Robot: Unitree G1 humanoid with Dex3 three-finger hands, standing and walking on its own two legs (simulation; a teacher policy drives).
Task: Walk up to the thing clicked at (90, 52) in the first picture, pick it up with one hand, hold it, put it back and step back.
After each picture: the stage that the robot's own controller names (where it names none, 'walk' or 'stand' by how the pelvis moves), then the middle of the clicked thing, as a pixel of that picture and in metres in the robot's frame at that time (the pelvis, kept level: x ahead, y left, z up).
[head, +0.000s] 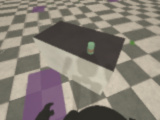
stand; (90, 48) +0.68 +0.03 -0.05
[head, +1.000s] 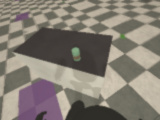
walk; (76, 54) +0.54 +0.18 -0.03
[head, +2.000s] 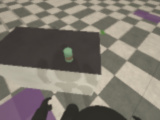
stand; (68, 55) +0.49 +0.22 -0.02
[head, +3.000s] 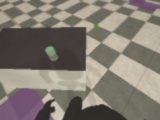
stand; (52, 53) +0.47 +0.35 -0.02
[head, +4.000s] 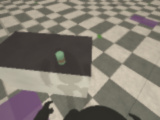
stand; (60, 58) +0.49 +0.30 -0.05
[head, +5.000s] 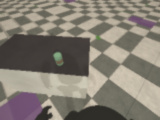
stand; (58, 59) +0.50 +0.32 -0.05
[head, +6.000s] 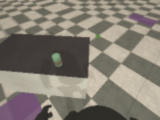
stand; (57, 60) +0.47 +0.32 -0.05
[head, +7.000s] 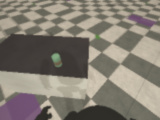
stand; (57, 60) +0.47 +0.32 -0.05
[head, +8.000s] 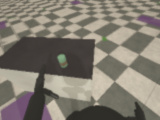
rise first; (62, 61) +0.47 +0.32 -0.05
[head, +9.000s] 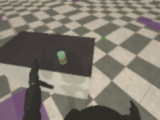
go down; (62, 57) +0.49 +0.31 -0.04
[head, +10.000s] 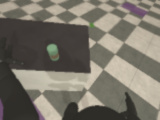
go down; (53, 52) +0.46 +0.29 +0.00
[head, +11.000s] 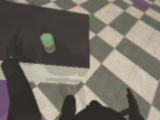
close in; (48, 43) +0.48 +0.29 +0.03
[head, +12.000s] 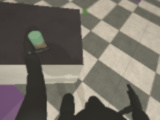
close; (38, 41) +0.49 +0.31 +0.05
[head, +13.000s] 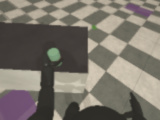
lift; (55, 57) +0.39 +0.25 +0.07
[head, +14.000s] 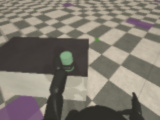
hold; (67, 61) +0.34 +0.17 +0.14
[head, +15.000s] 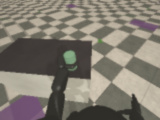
hold; (70, 61) +0.34 +0.15 +0.14
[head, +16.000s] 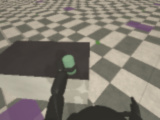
hold; (69, 65) +0.33 +0.16 +0.12
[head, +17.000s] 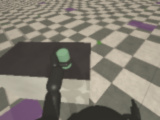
hold; (64, 59) +0.33 +0.18 +0.17
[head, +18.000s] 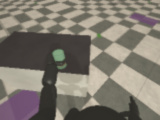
crouch; (60, 59) +0.36 +0.23 +0.10
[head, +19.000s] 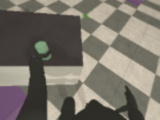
lower; (43, 51) +0.45 +0.29 +0.01
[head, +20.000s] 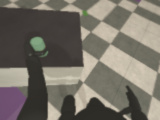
lower; (40, 47) +0.46 +0.30 +0.04
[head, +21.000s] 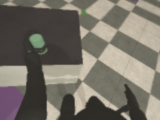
lower; (39, 44) +0.48 +0.30 +0.04
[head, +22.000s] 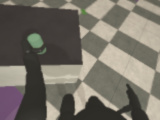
lower; (37, 44) +0.48 +0.31 +0.04
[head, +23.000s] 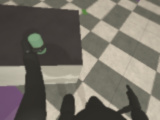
loosen; (38, 44) +0.48 +0.31 +0.04
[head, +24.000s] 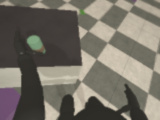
withdraw; (37, 46) +0.47 +0.31 +0.04
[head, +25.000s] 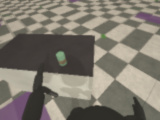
sink last; (61, 58) +0.46 +0.30 +0.00
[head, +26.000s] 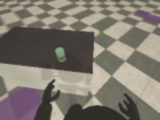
stand; (60, 54) +0.48 +0.30 +0.00
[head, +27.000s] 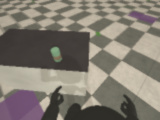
stand; (56, 54) +0.49 +0.31 +0.01
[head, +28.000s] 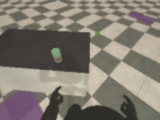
stand; (57, 55) +0.48 +0.30 +0.00
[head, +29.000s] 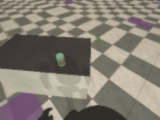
stand; (60, 59) +0.49 +0.30 -0.05
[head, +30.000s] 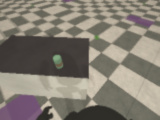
stand; (58, 61) +0.46 +0.31 -0.05
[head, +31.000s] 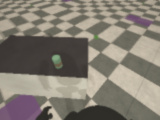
stand; (57, 61) +0.46 +0.32 -0.05
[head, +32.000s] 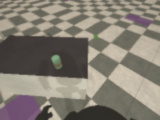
walk; (57, 62) +0.45 +0.32 -0.05
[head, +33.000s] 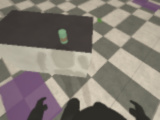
walk; (63, 36) +0.64 +0.31 -0.04
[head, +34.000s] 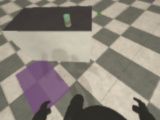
walk; (67, 20) +0.92 +0.35 -0.02
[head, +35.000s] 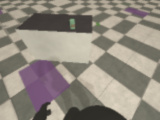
stand; (72, 24) +1.10 +0.31 -0.04
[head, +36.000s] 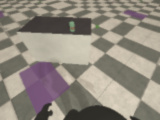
stand; (72, 26) +1.11 +0.31 -0.05
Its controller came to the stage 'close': yes
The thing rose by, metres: 0.27
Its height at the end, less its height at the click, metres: +0.00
